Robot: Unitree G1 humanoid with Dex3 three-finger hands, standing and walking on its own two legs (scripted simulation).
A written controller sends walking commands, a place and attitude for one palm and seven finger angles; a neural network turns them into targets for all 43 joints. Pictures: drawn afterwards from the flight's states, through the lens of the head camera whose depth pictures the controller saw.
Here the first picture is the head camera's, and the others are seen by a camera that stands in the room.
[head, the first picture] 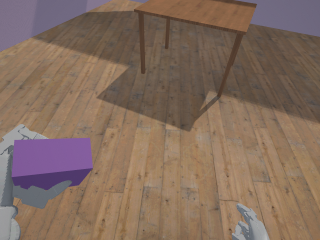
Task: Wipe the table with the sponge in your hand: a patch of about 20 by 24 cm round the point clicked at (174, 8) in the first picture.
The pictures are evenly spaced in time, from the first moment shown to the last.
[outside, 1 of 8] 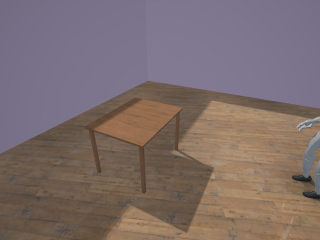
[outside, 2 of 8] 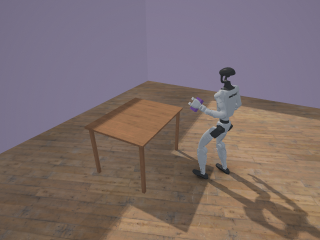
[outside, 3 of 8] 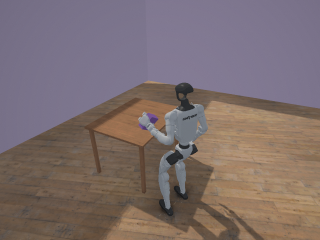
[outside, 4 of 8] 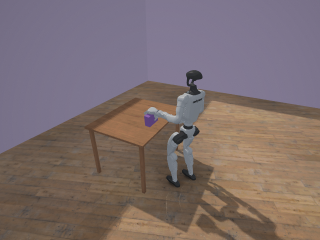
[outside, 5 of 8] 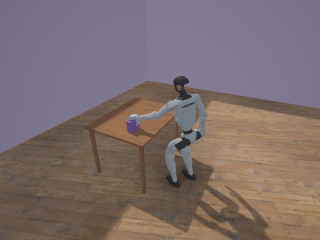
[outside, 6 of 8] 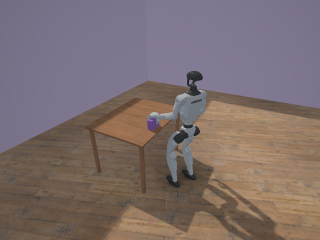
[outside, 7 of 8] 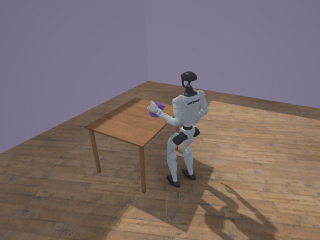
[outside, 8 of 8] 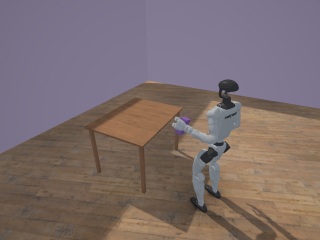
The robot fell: no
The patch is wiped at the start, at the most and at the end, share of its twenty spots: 0.00 1.00 1.00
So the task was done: no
